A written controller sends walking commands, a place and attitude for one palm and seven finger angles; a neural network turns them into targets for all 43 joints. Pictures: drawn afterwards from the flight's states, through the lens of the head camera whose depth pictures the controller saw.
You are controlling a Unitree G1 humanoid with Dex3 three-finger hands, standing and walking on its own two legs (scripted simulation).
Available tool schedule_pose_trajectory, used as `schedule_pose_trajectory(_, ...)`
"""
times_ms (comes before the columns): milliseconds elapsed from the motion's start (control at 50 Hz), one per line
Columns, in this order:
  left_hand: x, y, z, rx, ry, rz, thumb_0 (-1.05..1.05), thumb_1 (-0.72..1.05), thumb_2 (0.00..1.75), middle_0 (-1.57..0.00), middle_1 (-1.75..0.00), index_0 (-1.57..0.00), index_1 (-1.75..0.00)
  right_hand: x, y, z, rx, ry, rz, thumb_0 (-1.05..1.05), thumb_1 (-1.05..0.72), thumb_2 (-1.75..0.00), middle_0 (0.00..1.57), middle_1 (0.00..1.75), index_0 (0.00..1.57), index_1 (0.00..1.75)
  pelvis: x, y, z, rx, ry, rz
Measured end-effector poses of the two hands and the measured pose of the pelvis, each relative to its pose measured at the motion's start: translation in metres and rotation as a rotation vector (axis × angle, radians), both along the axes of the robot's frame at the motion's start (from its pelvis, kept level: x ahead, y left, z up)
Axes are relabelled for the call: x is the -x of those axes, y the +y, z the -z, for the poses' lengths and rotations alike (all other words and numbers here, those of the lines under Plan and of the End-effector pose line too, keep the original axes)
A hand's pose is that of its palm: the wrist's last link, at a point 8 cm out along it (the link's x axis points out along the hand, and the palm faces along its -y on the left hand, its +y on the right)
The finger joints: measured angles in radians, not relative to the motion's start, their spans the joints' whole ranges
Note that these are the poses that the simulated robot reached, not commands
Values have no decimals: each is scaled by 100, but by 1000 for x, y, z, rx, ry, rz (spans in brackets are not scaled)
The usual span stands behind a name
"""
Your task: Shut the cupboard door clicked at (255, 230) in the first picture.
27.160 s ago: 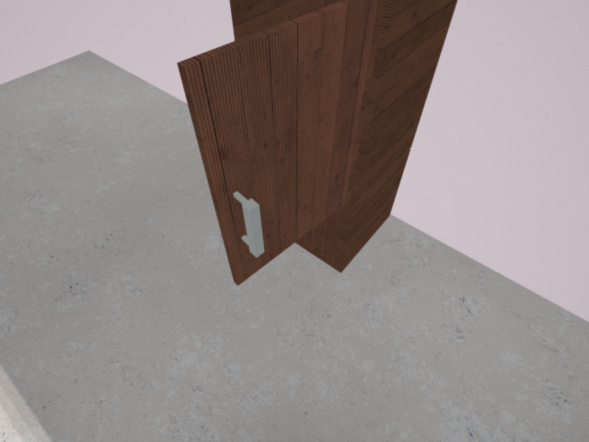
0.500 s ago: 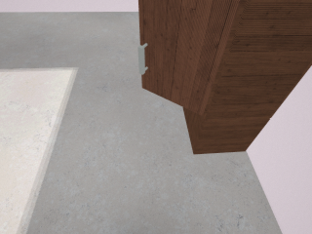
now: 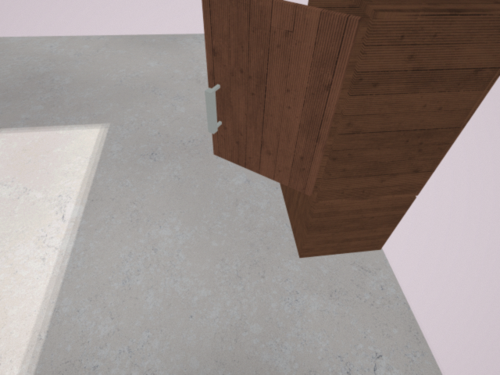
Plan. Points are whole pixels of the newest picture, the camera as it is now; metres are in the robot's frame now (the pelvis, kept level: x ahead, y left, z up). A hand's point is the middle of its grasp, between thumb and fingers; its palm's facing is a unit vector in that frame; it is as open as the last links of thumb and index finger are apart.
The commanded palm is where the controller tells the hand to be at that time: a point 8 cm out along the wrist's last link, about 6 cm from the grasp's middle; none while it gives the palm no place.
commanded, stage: let the arm hang, fingers relaxed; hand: left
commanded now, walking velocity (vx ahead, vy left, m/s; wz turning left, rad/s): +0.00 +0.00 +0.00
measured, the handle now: (215, 109) +0.92 +0.16 -0.11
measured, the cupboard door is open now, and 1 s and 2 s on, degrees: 53 53 53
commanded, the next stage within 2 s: look to check the result in 0.02 s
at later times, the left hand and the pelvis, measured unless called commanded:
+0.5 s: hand out of the picture -0.01 +0.17 -0.18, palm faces +0.04 -0.98 -0.21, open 7.4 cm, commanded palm none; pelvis +0.02 -0.01 +0.00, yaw +0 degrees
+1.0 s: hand out of the picture +0.02 +0.18 -0.20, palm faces +0.18 -0.96 -0.21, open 7.4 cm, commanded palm none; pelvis +0.03 -0.01 -0.02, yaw +8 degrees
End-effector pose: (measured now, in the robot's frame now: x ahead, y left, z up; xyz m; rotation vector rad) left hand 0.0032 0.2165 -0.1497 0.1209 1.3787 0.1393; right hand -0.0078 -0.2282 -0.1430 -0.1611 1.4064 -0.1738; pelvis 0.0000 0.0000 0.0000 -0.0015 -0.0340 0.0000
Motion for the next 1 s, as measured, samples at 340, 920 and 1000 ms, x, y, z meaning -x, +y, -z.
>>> schedule_pose_trajectory(340, 19, 3, -5, -37, 94, -34, 0, 90, 89, -20, -30, -19, -30, -19, 3, 5, -25, 9, -10, 1, -91, -90, 20, 30, 20, 30, -15, -6, 0, -4, 4, -1)
schedule_pose_trajectory(920, -7, -5, 9, -46, 5, -105, 0, 90, 89, -21, -30, -20, -30, -46, -20, 14, 2, 27, -68, 1, -91, -90, 20, 30, 20, 30, -24, -17, 14, 8, -7, -87)
schedule_pose_trajectory(1000, -3, 7, 21, -42, -6, -155, 0, 90, 89, -21, -30, -20, -30, -64, -13, 15, 15, 26, -111, 1, -91, -90, 20, 30, 20, 30, -27, -9, 22, 1, -18, -146)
